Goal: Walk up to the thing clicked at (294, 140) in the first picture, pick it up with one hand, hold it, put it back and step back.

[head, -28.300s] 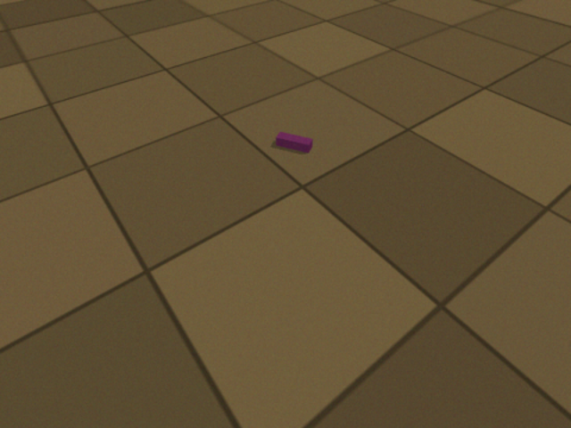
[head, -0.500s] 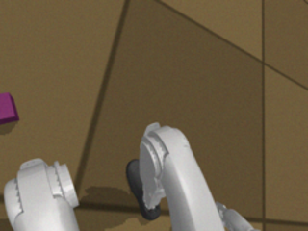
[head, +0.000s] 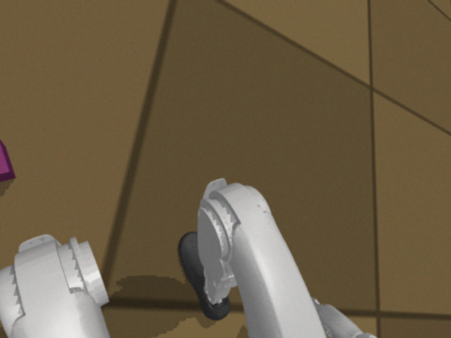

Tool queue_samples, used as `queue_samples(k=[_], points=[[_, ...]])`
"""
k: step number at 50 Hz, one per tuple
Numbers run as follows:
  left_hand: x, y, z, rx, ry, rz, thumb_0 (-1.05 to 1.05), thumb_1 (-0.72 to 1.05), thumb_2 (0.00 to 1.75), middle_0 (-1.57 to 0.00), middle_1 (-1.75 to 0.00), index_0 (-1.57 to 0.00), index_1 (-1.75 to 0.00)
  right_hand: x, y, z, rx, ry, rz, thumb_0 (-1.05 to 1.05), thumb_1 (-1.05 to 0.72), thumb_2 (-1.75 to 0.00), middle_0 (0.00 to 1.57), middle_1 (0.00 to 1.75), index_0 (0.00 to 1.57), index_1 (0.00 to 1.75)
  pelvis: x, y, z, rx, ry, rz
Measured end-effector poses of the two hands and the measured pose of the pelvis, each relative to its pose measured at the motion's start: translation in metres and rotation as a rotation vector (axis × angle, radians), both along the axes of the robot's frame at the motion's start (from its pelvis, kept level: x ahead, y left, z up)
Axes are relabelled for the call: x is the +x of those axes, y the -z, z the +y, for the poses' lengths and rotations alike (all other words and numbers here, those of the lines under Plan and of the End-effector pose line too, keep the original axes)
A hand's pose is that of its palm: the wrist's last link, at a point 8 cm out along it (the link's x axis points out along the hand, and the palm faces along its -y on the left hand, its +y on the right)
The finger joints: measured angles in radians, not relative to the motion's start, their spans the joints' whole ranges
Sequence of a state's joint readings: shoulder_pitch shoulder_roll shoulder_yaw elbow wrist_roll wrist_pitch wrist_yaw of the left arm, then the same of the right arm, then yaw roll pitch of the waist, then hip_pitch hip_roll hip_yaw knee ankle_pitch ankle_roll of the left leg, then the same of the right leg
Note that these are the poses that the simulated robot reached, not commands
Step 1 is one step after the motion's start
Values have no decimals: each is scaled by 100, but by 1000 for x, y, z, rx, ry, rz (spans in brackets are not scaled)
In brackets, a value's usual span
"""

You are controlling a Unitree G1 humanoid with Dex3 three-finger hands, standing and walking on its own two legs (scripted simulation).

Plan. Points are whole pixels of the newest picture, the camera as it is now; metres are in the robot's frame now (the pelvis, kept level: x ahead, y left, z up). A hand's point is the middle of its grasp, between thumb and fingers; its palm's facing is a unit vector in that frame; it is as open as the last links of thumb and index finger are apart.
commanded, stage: open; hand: left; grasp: from above
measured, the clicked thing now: out of the picture +0.44 +0.33 -0.27
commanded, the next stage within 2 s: withdraw in 0.78 s
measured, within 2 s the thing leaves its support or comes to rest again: neither
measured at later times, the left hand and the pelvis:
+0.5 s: hand out of the picture +0.43 +0.33 -0.23, palm faces -0.44 -0.14 -0.89, open 13.3 cm; pelvis +0.00 +0.00 +0.00, yaw +0 degrees
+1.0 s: hand out of the picture +0.44 +0.33 -0.23, palm faces -0.42 -0.12 -0.90, open 13.9 cm; pelvis +0.00 +0.00 +0.00, yaw +0 degrees
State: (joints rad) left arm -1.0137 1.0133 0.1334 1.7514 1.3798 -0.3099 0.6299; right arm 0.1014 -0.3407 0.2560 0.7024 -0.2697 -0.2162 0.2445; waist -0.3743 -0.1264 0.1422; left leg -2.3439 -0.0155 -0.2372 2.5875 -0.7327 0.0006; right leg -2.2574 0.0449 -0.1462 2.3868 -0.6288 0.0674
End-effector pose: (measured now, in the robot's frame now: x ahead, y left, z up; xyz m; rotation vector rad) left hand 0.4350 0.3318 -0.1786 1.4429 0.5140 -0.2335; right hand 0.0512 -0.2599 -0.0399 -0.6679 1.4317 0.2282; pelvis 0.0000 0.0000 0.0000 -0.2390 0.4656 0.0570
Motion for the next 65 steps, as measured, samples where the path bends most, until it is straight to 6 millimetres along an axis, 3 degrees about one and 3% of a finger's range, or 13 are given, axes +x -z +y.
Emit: queue_samples(k=[5, 20, 29, 52, 58, 65], points=[[-1, 1, -1, 1, 9, -1, -1, 6, 55, -64, -59, -65, -57, 1, -2, 0, 3, -9, -2, 0, -90, -90, 20, 30, 20, 30, 0, -1, 0, -1, 0, -1], [7, -1, -2, 10, -13, -17, 0, -28, 83, -31, -80, -30, -80, 11, -5, -1, 15, -23, -19, 0, -90, -90, 20, 30, 20, 30, 1, -4, 0, -4, 1, 13], [4, -2, 2, 6, -27, 4, 0, -44, 96, -16, -93, -15, -94, 6, -3, -3, 13, -8, -6, 0, -90, -90, 20, 30, 20, 30, -1, -5, -2, 1, 1, 10], [7, -6, 0, 11, -14, -49, 0, -49, 99, -8, -102, -9, -101, 1, -6, 0, 6, -20, -14, 0, -90, -90, 20, 30, 20, 30, -3, -3, -1, -1, 4, 0], [15, -29, 11, 47, -78, -133, 0, -50, 98, -8, -101, -9, -101, 4, -4, 0, 42, 9, -17, 0, -90, -90, 20, 30, 20, 30, 1, -7, -3, 4, 0, 37], [10, -87, 22, 102, -122, -133, 0, -50, 98, -8, -100, -9, -100, 21, 4, -2, 100, 118, -49, 0, -90, -90, 20, 30, 20, 30, 6, -24, -4, 28, -22, 114]])
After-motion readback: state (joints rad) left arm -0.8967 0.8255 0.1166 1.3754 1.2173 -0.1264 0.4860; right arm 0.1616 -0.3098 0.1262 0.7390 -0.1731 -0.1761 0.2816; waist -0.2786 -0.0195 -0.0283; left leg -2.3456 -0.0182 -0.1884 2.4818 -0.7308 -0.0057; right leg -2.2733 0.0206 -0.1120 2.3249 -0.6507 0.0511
